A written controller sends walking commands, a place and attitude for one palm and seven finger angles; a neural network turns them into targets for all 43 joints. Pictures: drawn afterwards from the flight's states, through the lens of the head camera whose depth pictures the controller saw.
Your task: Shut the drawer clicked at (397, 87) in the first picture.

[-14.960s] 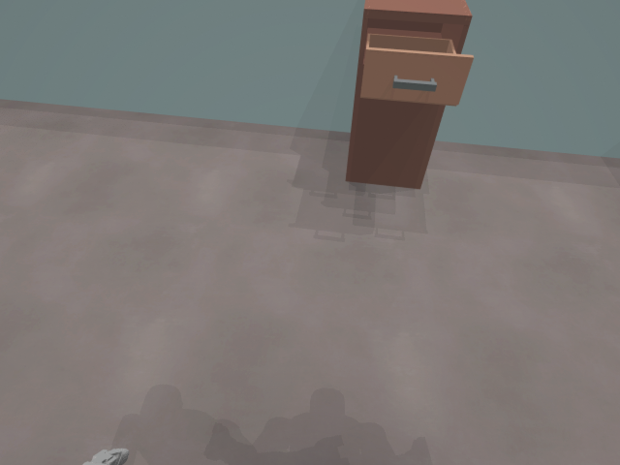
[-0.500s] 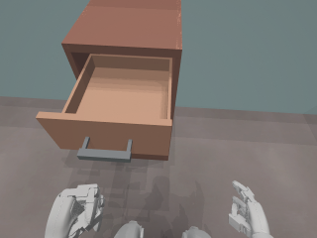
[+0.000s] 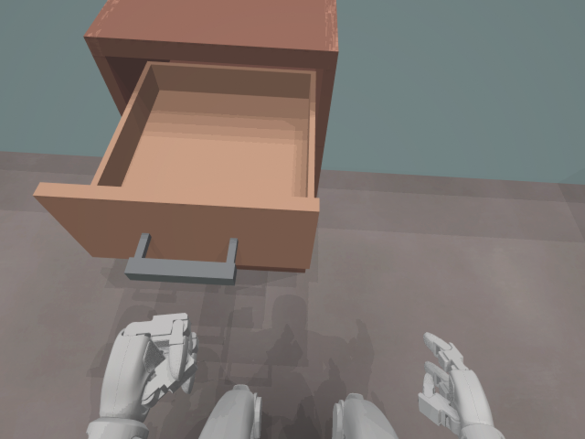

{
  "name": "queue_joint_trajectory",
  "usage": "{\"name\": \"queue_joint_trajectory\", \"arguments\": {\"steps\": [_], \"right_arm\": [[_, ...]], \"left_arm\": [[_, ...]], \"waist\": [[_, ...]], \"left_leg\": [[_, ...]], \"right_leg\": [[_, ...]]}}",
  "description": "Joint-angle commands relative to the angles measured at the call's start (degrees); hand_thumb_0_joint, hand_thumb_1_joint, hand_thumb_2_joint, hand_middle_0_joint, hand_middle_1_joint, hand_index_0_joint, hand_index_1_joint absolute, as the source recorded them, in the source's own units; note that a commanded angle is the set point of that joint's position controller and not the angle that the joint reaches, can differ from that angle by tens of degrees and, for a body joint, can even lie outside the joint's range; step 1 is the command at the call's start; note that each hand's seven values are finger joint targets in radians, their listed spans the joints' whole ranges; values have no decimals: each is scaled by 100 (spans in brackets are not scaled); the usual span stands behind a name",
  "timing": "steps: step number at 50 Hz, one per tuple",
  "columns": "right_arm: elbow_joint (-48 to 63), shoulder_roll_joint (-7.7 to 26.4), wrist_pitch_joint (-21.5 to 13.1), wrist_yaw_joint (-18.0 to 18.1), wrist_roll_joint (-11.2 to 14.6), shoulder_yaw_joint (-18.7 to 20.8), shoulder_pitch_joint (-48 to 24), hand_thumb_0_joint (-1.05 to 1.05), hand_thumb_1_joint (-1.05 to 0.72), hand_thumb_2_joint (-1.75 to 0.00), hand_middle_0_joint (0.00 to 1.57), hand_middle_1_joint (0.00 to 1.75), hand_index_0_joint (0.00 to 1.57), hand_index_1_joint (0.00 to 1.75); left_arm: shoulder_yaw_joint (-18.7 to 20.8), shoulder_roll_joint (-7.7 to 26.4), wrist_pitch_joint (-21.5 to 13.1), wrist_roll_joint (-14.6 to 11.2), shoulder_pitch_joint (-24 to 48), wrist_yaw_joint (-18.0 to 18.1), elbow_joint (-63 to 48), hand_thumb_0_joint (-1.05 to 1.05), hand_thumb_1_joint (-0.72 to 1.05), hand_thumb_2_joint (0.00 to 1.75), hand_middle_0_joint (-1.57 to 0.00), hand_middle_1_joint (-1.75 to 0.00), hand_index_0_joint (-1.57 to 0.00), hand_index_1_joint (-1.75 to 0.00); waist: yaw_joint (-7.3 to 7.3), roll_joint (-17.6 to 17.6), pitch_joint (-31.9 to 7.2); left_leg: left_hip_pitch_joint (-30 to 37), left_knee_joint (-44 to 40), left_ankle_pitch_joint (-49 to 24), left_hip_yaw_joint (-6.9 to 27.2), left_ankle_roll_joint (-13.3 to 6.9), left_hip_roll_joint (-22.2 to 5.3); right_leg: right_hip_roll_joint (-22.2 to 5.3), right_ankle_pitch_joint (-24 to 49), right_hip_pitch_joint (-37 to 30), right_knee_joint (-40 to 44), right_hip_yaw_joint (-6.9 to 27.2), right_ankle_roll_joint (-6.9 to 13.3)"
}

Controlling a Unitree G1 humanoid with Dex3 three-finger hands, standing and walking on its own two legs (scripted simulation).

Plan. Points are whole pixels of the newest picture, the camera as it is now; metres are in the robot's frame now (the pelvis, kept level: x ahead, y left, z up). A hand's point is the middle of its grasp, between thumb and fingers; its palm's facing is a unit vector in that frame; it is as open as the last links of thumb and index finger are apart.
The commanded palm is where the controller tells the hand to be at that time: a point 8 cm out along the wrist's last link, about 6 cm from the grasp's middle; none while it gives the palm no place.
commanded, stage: bring the fist close to the handle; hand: left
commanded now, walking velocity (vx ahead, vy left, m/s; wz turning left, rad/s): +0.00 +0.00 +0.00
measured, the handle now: (185, 257) +0.34 +0.16 +0.04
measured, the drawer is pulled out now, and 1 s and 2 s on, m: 0.27 0.27 0.16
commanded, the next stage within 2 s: push the drawer shut in 0.48 s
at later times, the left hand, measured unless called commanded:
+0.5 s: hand (195, 357) +0.22 +0.13 +0.03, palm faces -0.02 -1.00 -0.02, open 3.2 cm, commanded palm +0.19 +0.18 +0.04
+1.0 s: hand (204, 317) +0.26 +0.13 +0.04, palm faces -0.05 -1.00 -0.04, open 3.2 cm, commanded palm +0.25 +0.18 +0.04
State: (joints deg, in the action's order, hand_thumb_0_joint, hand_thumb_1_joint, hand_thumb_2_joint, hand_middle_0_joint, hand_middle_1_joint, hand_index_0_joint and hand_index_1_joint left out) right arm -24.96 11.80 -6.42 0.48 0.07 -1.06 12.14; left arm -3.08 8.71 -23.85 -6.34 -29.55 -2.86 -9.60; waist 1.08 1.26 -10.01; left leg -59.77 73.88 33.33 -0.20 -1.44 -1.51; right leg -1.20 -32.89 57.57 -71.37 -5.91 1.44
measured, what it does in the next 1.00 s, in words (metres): stands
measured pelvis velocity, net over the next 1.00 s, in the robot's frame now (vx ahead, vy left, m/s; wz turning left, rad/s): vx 0.00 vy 0.00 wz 0.00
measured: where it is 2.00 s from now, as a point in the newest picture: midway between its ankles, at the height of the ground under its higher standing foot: outside the picture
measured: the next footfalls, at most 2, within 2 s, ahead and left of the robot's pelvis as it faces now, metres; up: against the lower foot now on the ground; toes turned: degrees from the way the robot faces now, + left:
none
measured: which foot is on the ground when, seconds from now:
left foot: down 0.00-1.00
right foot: down 0.00-1.00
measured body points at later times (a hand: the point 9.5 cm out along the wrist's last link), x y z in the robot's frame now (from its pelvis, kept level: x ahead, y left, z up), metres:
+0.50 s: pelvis +0.00 +0.00 -0.01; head +0.09 +0.01 +0.44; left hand +0.21 +0.18 +0.04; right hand +0.19 -0.23 -0.08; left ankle +0.02 +0.10 -0.63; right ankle +0.02 -0.11 -0.63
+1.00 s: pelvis +0.00 +0.00 +0.00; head +0.10 +0.01 +0.44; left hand +0.26 +0.18 +0.04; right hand +0.18 -0.23 -0.09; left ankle +0.02 +0.10 -0.63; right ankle +0.02 -0.11 -0.63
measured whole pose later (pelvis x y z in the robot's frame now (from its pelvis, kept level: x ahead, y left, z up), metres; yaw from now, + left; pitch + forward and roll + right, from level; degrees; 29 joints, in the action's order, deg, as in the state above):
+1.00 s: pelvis +0.00 +0.00 +0.00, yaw +0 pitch +21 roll -2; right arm -26.1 12.8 -4.1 0.3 0.1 -1.9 12.6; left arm -1.4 10.5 -21.1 -6.9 -16.1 -2.0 -3.0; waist 2.3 1.8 -10.2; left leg -62.1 74.5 33.3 0.3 -1.2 -1.6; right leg -1.0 -32.9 59.8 -71.9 -6.2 1.7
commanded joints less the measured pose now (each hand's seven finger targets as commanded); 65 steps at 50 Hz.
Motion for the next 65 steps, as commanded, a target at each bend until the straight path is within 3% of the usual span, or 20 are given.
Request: {"name": "queue_joint_trajectory", "arguments": {"steps": [1, 4, 7, 9, 12, 18, 21, 25, 29, 34, 41, 42, 44, 47, 49, 52, 57, 61, 65], "right_arm": [[807, 757, -275, 65, -27, 342, -194, 0, -90, -90, 20, 30, 20, 30], [806, 775, -266, 41, -33, 338, -206, 0, -90, -90, 20, 30, 20, 30], [872, 819, -228, 51, -14, 336, -197, 0, -90, -90, 20, 30, 20, 30], [915, 798, -208, 47, 5, 359, -156, 0, -90, -90, 20, 30, 20, 30], [928, 752, -140, 49, 17, 367, -158, 0, -90, -90, 20, 30, 20, 30], [878, 759, -108, 54, -3, 330, -186, 0, -90, -90, 20, 30, 20, 30], [892, 793, -140, 65, -14, 332, -182, 0, -90, -90, 20, 30, 20, 30], [911, 759, -156, 62, -11, 339, -158, 0, -90, -90, 20, 30, 20, 30], [894, 738, -109, 45, 10, 345, -183, 0, -90, -90, 20, 30, 20, 30], [820, 817, -115, 74, -4, 305, -177, 0, -90, -90, 20, 30, 20, 30], [789, 865, -142, 93, -34, 286, -109, 0, -90, -90, 20, 30, 20, 30], [784, 876, -134, 101, -34, 285, -87, 0, -90, -90, 20, 30, 20, 30], [783, 861, -104, 71, -25, 278, -84, 0, -90, -90, 20, 30, 20, 30], [773, 887, -40, 52, -4, 284, -60, 0, -90, -90, 20, 30, 20, 30], [758, 885, -15, 32, 9, 272, -67, 0, -90, -90, 20, 30, 20, 30], [665, 915, -23, 66, 1, 257, -51, 0, -90, -90, 20, 30, 20, 30], [441, 947, -74, 98, -27, 265, -27, 0, -90, -90, 20, 30, 20, 30], [305, 968, -84, 101, -25, 270, -81, 0, -90, -90, 20, 30, 20, 30], [238, 987, -40, 102, 1, 277, -100, 0, -90, -90, 20, 30, 20, 30]], "left_arm": [[229, 275, -520, -79, 221, 40, -1043, 0, 90, 90, -140, -160, -140, -160], [115, 193, -516, -71, 196, -47, -850, 0, 90, 90, -140, -160, -140, -160], [191, 368, -422, -110, 298, -85, -1054, 0, 90, 90, -140, -160, -140, -160], [256, 404, -377, -133, 91, -71, -1293, 0, 90, 90, -140, -160, -140, -160], [277, 371, -286, -151, -70, 12, -1299, 0, 90, 90, -140, -160, -140, -160], [118, 202, -354, -54, 121, 110, -885, 0, 90, 90, -140, -160, -140, -160], [160, 308, -465, -63, 273, 41, -987, 0, 90, 90, -140, -160, -140, -160], [259, 436, -579, -117, 121, -9, -1286, 0, 90, 90, -140, -160, -140, -160], [306, 380, -497, -180, -99, -13, -1177, 0, 90, 90, -140, -160, -140, -160], [126, 306, -434, -100, 685, -5, -922, 0, 90, 90, -140, -160, -140, -160], [240, 474, -361, -70, 1462, 73, -921, 0, 90, 90, -140, -160, -140, -160], [424, 630, -312, -71, 1408, 120, -814, 0, 90, 90, -140, -160, -140, -160], [351, 478, -227, -84, 1442, 162, -740, 0, 90, 90, -140, -160, -140, -160], [535, 576, -55, -121, 1361, 189, -454, 0, 90, 90, -140, -160, -140, -160], [281, 353, 6, -109, 1613, 157, -413, 0, 90, 90, -140, -160, -140, -160], [260, 385, -23, -122, 2105, 181, -295, 0, 90, 90, -140, -160, -140, -160], [364, 500, -287, -83, 2928, 215, 19, 0, 90, 90, -140, -160, -140, -160], [411, 574, -384, -79, 3502, 176, 217, 0, 90, 90, -140, -160, -140, -160], [516, 641, -292, -129, 3748, 127, 432, 0, 90, 90, -140, -160, -140, -160]], "waist": [[93, -22, -1293], [96, 50, -1331], [52, 135, -1535], [-39, 176, -1851], [-38, 86, -1778], [156, -253, -1085], [128, -111, -1267], [3, 228, -1627], [8, 119, -1552], [255, 6, -1126], [176, 174, -1644], [131, 144, -1637], [114, 163, -1742], [62, 40, -1798], [150, 63, -1693], [297, -54, -1456], [380, -82, -1356], [353, 198, -1574], [317, 222, -1842]], "left_leg": [[854, -952, -1479, 299, 25, 124], [784, -884, -1476, 293, 25, 131], [877, -948, -1561, 306, 10, 129], [1120, -990, -1878, 310, 19, 119], [1149, -1020, -2086, 295, 20, 117], [693, -967, -1296, 299, 10, 130], [707, -924, -1218, 290, 8, 140], [985, -951, -1642, 266, 20, 142], [949, -964, -1766, 258, 20, 143], [707, -880, -1244, 317, 4, 124], [891, -898, -1370, 323, 0, 139], [863, -917, -1446, 328, 4, 134], [1024, -979, -1631, 319, 11, 140], [1004, -1036, -1796, 275, 11, 148], [1077, -1089, -1741, 278, 19, 136], [967, -1070, -1549, 313, -3, 119], [869, -1000, -1311, 333, -13, 121], [996, -1017, -1215, 330, -6, 141], [1186, -1083, -1375, 337, -2, 135]], "right_leg": [[162, 1285, -752, 920, 291, 38], [148, 1278, -678, 870, 294, 49], [145, 1333, -828, 887, 307, 59], [140, 1627, -988, 839, 288, 60], [154, 1866, -1095, 882, 260, 45], [166, 1137, -736, 1010, 275, 23], [152, 1025, -726, 991, 327, 34], [139, 1439, -915, 899, 320, 62], [153, 1620, -1012, 930, 307, 49], [167, 1041, -582, 983, 300, 33], [143, 1118, -709, 934, 326, 42], [156, 1181, -776, 927, 321, 55], [147, 1415, -844, 930, 294, 47], [147, 1657, -1100, 994, 312, 40], [139, 1629, -1032, 1037, 288, 22], [147, 1421, -888, 1106, 284, 14], [141, 1121, -675, 1114, 316, 16], [117, 1007, -615, 1102, 349, 30], [116, 1150, -750, 1124, 340, 25]]}}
